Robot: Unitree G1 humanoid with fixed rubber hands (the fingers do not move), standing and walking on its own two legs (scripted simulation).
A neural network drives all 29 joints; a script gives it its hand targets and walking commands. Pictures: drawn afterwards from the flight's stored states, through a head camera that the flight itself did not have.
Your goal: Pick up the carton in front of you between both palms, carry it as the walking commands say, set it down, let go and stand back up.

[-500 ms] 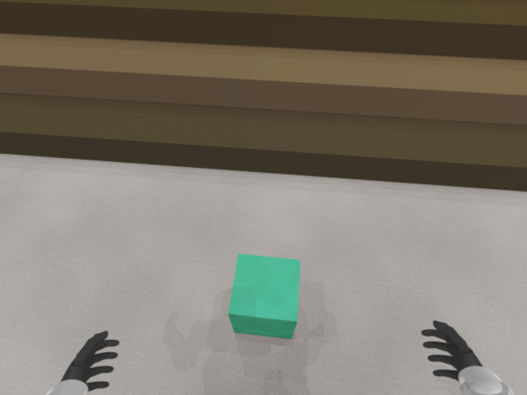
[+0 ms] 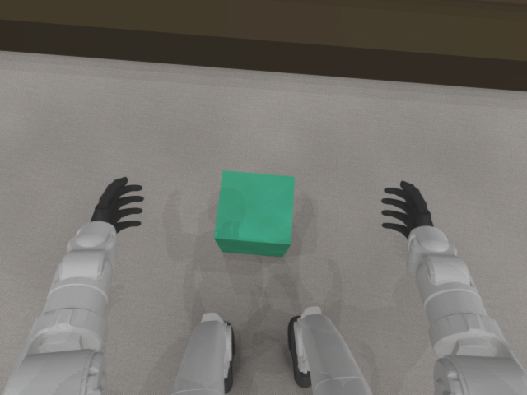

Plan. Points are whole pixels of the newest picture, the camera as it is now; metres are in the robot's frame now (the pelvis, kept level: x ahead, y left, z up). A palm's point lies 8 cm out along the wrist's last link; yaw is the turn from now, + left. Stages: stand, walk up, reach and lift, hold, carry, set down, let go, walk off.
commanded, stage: reach and lift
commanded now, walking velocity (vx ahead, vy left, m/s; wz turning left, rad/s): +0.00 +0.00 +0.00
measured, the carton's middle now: (255, 217) +0.50 +0.00 -0.57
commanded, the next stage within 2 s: none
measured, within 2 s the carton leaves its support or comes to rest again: neither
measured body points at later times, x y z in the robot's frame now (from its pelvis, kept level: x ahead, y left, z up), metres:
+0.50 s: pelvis -0.03 +0.01 -0.04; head +0.31 +0.02 +0.26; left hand +0.56 +0.18 -0.15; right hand +0.50 -0.20 -0.16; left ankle +0.05 +0.12 -0.66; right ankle +0.05 -0.13 -0.66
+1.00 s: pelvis -0.04 +0.00 -0.22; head +0.33 +0.01 +0.04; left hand +0.53 +0.18 -0.39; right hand +0.48 -0.21 -0.39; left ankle +0.05 +0.12 -0.66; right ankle +0.05 -0.13 -0.66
